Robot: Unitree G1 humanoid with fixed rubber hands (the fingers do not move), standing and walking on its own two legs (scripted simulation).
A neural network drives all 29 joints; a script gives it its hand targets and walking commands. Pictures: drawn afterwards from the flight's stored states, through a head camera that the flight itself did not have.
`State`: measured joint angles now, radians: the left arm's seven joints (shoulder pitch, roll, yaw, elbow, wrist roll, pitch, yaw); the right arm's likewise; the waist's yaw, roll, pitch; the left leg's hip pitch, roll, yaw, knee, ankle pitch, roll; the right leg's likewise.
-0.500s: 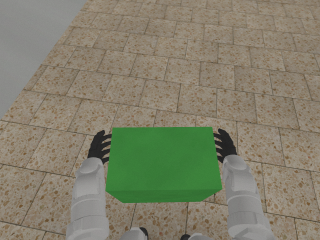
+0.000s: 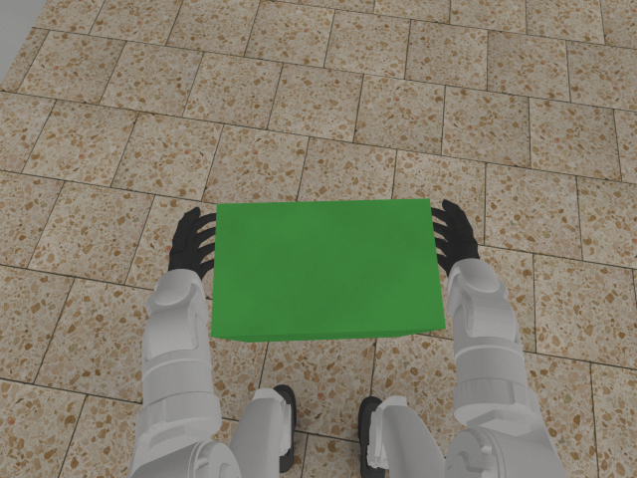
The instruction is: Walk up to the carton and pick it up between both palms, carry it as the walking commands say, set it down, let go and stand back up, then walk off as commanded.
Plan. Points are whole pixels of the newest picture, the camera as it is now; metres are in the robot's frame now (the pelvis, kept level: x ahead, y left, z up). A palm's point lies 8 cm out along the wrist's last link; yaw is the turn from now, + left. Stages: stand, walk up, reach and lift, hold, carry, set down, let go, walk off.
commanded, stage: set down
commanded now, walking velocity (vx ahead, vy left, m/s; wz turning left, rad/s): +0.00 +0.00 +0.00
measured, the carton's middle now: (323, 282) +0.37 +0.03 -0.14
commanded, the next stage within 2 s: none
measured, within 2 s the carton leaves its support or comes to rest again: neither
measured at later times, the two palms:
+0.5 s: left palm (208, 271) +0.38 +0.20 -0.15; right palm (437, 262) +0.41 -0.15 -0.15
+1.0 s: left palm (219, 271) +0.41 +0.21 -0.24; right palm (416, 263) +0.43 -0.14 -0.24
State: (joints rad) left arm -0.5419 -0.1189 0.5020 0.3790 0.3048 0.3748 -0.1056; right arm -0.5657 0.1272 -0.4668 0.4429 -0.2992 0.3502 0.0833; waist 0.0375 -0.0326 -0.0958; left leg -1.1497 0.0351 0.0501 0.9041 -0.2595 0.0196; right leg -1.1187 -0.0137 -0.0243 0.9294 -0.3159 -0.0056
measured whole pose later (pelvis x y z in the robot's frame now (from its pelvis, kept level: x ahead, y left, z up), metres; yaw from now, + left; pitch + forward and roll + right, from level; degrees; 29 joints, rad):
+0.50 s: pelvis -0.02 -0.01 -0.09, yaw -1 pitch +40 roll +0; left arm -0.71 -0.04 0.50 0.46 0.26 0.40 -0.10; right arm -0.73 0.07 -0.47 0.49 -0.25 0.38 0.04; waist 0.05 -0.05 -0.21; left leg -1.62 0.05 0.04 1.28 -0.36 0.02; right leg -1.59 0.00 -0.02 1.31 -0.42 -0.02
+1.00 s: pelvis -0.03 -0.01 -0.16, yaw -1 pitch +47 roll -1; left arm -0.84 0.04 0.46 0.54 0.20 0.37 -0.03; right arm -0.86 0.01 -0.42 0.57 -0.18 0.35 -0.02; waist 0.04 -0.05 -0.24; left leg -1.95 0.05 0.02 1.53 -0.41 0.02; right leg -1.91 0.00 -0.02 1.57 -0.48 -0.01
